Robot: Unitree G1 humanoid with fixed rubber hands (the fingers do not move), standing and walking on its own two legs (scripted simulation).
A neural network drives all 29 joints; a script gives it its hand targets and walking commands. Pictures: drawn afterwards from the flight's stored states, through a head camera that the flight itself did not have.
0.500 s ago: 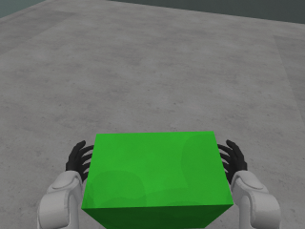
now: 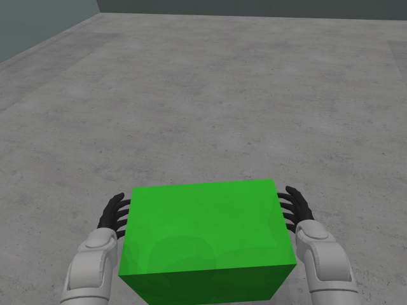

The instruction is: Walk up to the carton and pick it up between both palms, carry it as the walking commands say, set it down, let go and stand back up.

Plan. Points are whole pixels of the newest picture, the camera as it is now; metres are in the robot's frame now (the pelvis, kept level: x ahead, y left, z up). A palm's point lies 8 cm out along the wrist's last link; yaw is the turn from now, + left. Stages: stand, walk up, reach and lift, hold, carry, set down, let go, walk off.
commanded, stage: set down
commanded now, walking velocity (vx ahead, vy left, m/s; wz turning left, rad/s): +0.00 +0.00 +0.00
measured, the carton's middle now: (207, 248) +0.27 +0.01 -0.07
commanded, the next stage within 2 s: none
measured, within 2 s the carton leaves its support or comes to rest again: neither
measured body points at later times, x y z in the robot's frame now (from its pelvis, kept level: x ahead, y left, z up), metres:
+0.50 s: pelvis -0.01 +0.01 -0.01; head -0.01 +0.00 +0.44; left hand +0.28 +0.23 -0.02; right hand +0.29 -0.16 -0.02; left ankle -0.02 +0.09 -0.74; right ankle +0.07 -0.07 -0.74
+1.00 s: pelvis +0.01 +0.03 -0.02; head +0.16 +0.05 +0.40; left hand +0.30 +0.25 -0.12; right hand +0.34 -0.13 -0.10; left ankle -0.02 +0.09 -0.74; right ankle +0.07 -0.08 -0.73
